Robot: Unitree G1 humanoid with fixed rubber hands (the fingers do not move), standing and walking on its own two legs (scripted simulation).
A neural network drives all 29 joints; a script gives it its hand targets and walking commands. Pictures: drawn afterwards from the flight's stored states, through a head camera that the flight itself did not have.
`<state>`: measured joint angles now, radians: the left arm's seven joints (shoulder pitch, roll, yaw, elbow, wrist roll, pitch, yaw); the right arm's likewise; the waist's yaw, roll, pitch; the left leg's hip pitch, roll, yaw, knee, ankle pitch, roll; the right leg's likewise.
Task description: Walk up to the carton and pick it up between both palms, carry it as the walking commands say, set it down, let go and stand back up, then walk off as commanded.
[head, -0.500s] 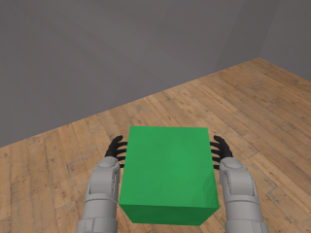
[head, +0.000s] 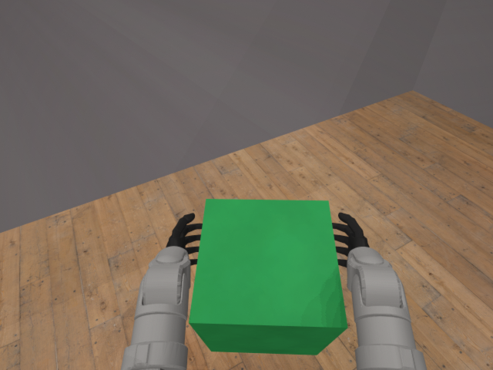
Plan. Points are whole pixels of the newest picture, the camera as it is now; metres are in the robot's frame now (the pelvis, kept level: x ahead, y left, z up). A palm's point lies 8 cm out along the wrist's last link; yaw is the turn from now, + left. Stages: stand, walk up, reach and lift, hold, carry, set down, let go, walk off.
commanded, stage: hold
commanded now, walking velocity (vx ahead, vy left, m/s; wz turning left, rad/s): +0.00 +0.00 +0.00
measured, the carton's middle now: (265, 282) +0.28 +0.00 -0.04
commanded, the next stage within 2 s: carry in 0.10 s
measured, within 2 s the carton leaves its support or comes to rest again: neither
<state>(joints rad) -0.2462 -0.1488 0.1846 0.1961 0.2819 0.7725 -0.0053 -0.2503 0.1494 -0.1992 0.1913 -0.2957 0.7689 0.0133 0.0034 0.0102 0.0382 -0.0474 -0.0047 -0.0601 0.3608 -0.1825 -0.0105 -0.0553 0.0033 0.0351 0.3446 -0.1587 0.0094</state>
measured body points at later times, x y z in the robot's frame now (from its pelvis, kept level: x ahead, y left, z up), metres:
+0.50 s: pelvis +0.00 -0.05 -0.02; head +0.00 -0.04 +0.43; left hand +0.25 +0.14 +0.05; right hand +0.30 -0.15 +0.06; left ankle -0.02 +0.04 -0.74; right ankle +0.03 -0.13 -0.75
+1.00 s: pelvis +0.00 -0.17 -0.02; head +0.01 -0.19 +0.43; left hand +0.18 +0.08 +0.06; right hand +0.31 -0.20 +0.05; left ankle -0.05 -0.05 -0.67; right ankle +0.05 -0.26 -0.75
